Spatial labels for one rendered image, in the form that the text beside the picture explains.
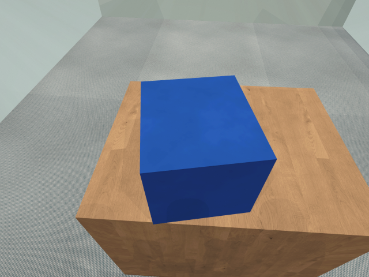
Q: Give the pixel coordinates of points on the carton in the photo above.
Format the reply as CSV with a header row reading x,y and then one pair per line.
x,y
202,151

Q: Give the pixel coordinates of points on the pedestal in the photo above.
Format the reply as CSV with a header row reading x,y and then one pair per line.
x,y
311,216

